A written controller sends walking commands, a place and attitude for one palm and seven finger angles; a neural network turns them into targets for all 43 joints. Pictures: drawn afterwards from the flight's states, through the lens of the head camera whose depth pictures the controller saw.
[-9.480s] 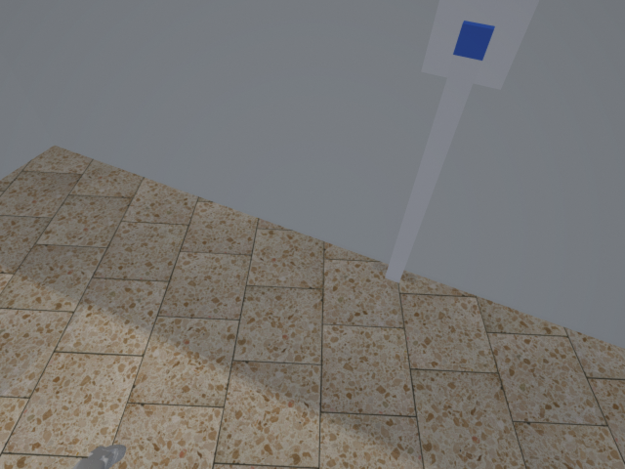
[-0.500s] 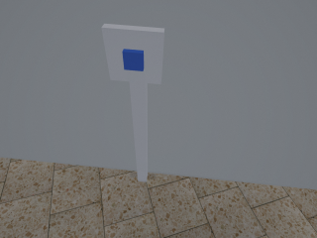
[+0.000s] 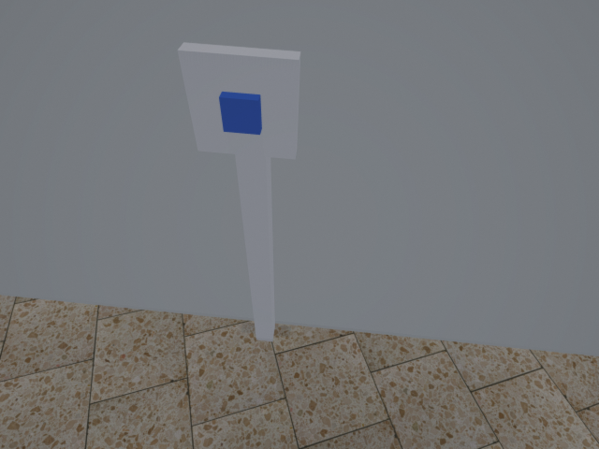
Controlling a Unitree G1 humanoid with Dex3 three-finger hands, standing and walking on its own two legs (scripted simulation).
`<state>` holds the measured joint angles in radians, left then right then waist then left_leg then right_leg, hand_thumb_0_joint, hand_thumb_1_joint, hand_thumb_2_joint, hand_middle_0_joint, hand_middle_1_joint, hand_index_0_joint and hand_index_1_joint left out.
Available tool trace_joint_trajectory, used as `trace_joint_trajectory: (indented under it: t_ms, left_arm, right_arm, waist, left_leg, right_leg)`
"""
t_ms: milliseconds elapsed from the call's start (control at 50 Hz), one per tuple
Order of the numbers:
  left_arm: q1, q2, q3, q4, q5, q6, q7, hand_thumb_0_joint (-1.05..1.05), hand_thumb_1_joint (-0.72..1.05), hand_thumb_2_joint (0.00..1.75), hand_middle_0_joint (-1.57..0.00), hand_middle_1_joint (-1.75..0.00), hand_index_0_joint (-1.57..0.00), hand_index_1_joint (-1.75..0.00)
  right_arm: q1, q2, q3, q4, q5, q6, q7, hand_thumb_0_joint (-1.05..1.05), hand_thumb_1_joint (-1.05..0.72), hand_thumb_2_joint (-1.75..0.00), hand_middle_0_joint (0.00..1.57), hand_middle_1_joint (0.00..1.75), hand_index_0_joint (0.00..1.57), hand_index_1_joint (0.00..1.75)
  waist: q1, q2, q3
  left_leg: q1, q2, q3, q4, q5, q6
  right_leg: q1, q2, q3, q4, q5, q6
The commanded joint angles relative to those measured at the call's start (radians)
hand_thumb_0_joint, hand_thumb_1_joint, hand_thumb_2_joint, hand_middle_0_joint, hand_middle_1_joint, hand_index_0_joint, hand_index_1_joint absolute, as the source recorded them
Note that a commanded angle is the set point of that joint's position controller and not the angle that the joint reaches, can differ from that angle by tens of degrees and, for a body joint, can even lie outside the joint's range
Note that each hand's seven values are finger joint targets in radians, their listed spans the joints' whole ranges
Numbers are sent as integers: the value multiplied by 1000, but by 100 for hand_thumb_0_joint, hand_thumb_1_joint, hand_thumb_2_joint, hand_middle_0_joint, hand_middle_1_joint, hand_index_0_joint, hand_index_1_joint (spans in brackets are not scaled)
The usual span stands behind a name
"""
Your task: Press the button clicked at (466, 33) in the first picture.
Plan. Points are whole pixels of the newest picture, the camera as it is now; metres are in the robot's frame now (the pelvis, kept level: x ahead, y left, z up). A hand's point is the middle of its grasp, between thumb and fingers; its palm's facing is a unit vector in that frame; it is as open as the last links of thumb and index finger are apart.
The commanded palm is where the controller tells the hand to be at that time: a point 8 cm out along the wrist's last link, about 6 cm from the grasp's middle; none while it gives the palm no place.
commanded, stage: look again from close up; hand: left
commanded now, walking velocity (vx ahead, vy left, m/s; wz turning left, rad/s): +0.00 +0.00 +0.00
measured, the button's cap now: (241, 112) +0.58 +0.14 +0.16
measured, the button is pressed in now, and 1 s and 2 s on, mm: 0 0 0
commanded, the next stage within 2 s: shuffle to correct the standing spot in 0.26 s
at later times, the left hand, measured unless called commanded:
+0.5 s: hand out of the picture +0.03 +0.15 -0.18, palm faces +0.01 -0.99 -0.17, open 7.3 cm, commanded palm none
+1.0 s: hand out of the picture +0.12 +0.15 -0.17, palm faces +0.03 -0.98 -0.21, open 7.3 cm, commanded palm none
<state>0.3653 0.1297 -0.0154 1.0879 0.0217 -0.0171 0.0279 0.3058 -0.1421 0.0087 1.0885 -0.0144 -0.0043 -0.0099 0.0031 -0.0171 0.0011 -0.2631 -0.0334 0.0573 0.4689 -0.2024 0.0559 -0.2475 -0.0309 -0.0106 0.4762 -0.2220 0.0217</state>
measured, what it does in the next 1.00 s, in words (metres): walks ahead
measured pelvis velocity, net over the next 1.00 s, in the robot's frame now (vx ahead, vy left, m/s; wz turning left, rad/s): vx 0.12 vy -0.02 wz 0.01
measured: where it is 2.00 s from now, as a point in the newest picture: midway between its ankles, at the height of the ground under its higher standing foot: outside the picture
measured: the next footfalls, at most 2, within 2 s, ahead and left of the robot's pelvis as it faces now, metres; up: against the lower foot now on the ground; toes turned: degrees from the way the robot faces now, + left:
right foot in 1.10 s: +0.20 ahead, -0.15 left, +0.00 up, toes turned -3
left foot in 1.48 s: +0.11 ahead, +0.06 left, +0.00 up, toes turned +4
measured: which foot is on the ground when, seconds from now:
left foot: down 0.00-1.00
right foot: down 0.00-0.84, up 0.86-1.00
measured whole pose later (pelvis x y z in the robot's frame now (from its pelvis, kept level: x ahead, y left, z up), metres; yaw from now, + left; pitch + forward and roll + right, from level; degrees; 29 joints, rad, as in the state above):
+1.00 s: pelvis +0.12 -0.02 +0.00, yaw +0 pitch +1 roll -1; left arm 0.27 0.14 0.04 1.04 0.02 0.02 0.04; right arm 0.25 -0.15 -0.02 1.06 -0.02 -0.01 -0.05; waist -0.01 0.02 0.09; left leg -0.09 0.02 0.07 0.45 -0.32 0.06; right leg -0.36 -0.01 -0.06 0.76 -0.43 0.00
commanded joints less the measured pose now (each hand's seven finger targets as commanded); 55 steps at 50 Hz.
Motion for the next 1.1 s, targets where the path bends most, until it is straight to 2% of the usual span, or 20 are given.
trace_joint_trajectory:
  t_ms: [0, 340, 400, 460, 540, 640, 660, 700, 720, 740, 760, 780, 800, 820, 860, 920, 1020, 1040, 1060, 1080]
  left_arm:
    - [64, 97, 17, -27, -2, -13, 12, 0, 90, 90, -20, -30, -20, -30]
    - [18, 107, 20, -32, -8, -14, 13, 0, 90, 90, -20, -30, -20, -30]
    - [37, 97, 24, -26, -2, -8, 6, 0, 90, 90, -20, -30, -20, -30]
    - [39, 97, 32, -33, 3, -3, -5, 0, 90, 90, -20, -30, -20, -30]
    - [76, 89, 38, -33, 5, -11, -13, 0, 90, 90, -20, -30, -20, -30]
    - [160, 127, 56, 1, 0, -29, -8, 0, 90, 90, -20, -30, -20, -30]
    - [176, 139, 62, 9, -1, -30, -4, 0, 90, 90, -20, -30, -20, -30]
    - [172, 130, 60, 10, 0, -29, 7, 0, 90, 90, -20, -30, -20, -30]
    - [149, 116, 54, 5, -1, -27, 12, 0, 90, 90, -20, -30, -20, -30]
    - [120, 109, 49, -4, -4, -26, 17, 0, 90, 90, -20, -30, -20, -30]
    - [105, 99, 41, -16, -10, -24, 22, 0, 90, 90, -20, -30, -20, -30]
    - [83, 105, 41, -28, -19, -25, 28, 0, 90, 90, -20, -30, -20, -30]
    - [45, 112, 46, -50, -20, -21, 34, 0, 90, 90, -20, -30, -20, -30]
    - [11, 107, 48, -67, -19, -12, 35, 0, 90, 90, -20, -30, -20, -30]
    - [-54, 87, 53, -85, -7, 7, 29, 0, 90, 90, -20, -30, -20, -30]
    - [-37, 69, 64, -87, 2, 21, 17, 0, 90, 90, -20, -30, -20, -30]
    - [2, 67, 77, -109, 4, 28, 4, 0, 90, 90, -20, -30, -20, -30]
    - [37, 84, 81, -107, 5, 20, 2, 0, 90, 90, -20, -30, -20, -30]
    - [74, 133, 89, -102, 9, 5, 5, 0, 90, 90, -20, -30, -20, -30]
    - [79, 218, 102, -97, 18, -7, 15, 0, 90, 90, -20, -30, -20, -30]
  right_arm:
    - [43, -98, -23, -33, 3, -27, -12, 0, -90, -90, 20, 30, 20, 30]
    - [34, -97, -17, -6, 3, -30, -18, 0, -90, -90, 20, 30, 20, 30]
    - [51, -103, -21, 2, -3, -23, -14, 0, -90, -90, 20, 30, 20, 30]
    - [43, -115, -29, -7, -9, -18, -10, 0, -90, -90, 20, 30, 20, 30]
    - [44, -114, -35, -20, -8, -25, -10, 0, -90, -90, 20, 30, 20, 30]
    - [31, -66, -26, -38, -5, -48, -12, 0, -90, -90, 20, 30, 20, 30]
    - [24, -55, -23, -42, -6, -50, -12, 0, -90, -90, 20, 30, 20, 30]
    - [11, -39, -15, -43, -2, -46, -19, 0, -90, -90, 20, 30, 20, 30]
    - [20, -34, -11, -29, 4, -45, -24, 0, -90, -90, 20, 30, 20, 30]
    - [67, -38, -12, -6, 7, -46, -29, 0, -90, -90, 20, 30, 20, 30]
    - [124, -81, -21, 15, 6, -50, -37, 0, -90, -90, 20, 30, 20, 30]
    - [170, -117, -31, 21, 10, -48, -49, 0, -90, -90, 20, 30, 20, 30]
    - [186, -143, -40, 27, 16, -41, -57, 0, -90, -90, 20, 30, 20, 30]
    - [181, -153, -44, 33, 15, -33, -60, 0, -90, -90, 20, 30, 20, 30]
    - [165, -140, -52, 24, 3, -18, -63, 0, -90, -90, 20, 30, 20, 30]
    - [67, -159, -65, -25, -3, -7, -60, 0, -90, -90, 20, 30, 20, 30]
    - [-40, -180, -82, -83, -10, -7, -50, 0, -90, -90, 20, 30, 20, 30]
    - [-50, -178, -85, -86, -9, -5, -47, 0, -90, -90, 20, 30, 20, 30]
    - [-25, -163, -87, -84, -6, -3, -42, 0, -90, -90, 20, 30, 20, 30]
    - [50, -110, -86, -79, 3, -2, -34, 0, -90, -90, 20, 30, 20, 30]
  waist:
    - [3, 6, 76]
    - [1, 11, 57]
    - [0, 1, 56]
    - [1, 35, 125]
    - [11, 50, 150]
    - [25, -114, 76]
    - [27, -159, 72]
    - [21, -145, 75]
    - [5, -79, 68]
    - [-20, -18, 31]
    - [-33, 73, -20]
    - [-48, 161, -66]
    - [-56, 237, -39]
    - [-55, 280, -4]
    - [-64, 235, 69]
    - [-19, 151, 63]
    - [41, 124, 17]
    - [63, 108, 1]
    - [73, 12, -41]
    - [47, -201, -128]
  left_leg:
    - [-58, 124, -154, -145, -116, -8]
    - [16, 128, -119, -106, 72, -17]
    - [10, 136, -134, -116, -153, -5]
    - [-55, 153, -174, -161, -341, 12]
    - [-87, 162, -186, -143, -333, 30]
    - [-147, 66, -12, 131, -80, -6]
    - [-180, 48, 21, 191, -92, -19]
    - [-171, 57, 21, 182, -132, -37]
    - [-99, 72, 8, 95, -58, -42]
    - [28, 94, -11, 0, 223, -38]
    - [181, 141, -44, 52, 654, -14]
    - [309, 199, -80, 82, 1010, 18]
    - [400, 261, -129, 67, 1283, 58]
    - [460, 316, -176, 33, 1420, 97]
    - [426, 322, -178, 0, 1296, 130]
    - [294, 313, -134, -31, 1035, 125]
    - [141, 287, -93, -6, 761, 68]
    - [135, 263, -79, 55, 680, 43]
    - [114, 196, -47, 184, 490, -3]
    - [-21, 51, 10, 401, 14, -52]
  right_leg:
    - [-4, -67, 81, -87, -23, -58]
    - [29, -70, 78, -87, 78, -58]
    - [11, -52, 66, -71, -126, -67]
    - [-33, -34, 54, -49, -242, -75]
    - [-29, -32, 59, -26, -213, -90]
    - [139, -130, 185, -80, 33, -144]
    - [181, -169, 218, -91, 159, -163]
    - [210, -196, 205, -54, 545, -179]
    - [190, -178, 158, -1, 719, -163]
    - [151, -121, 77, 74, 801, -115]
    - [77, -72, 26, 139, 720, -67]
    - [1, -44, -15, 174, 523, -41]
    - [-113, -9, -37, 206, 155, -26]
    - [-227, 10, -44, 240, -215, -20]
    - [-291, 4, -31, 293, -347, -11]
    - [-213, -12, -38, 307, -219, -29]
    - [-42, -9, -44, 184, 11, -39]
    - [10, -16, -46, 101, 109, -38]
    - [96, -71, -4, 15, 401, -44]
    - [229, -263, 224, 37, 879, -129]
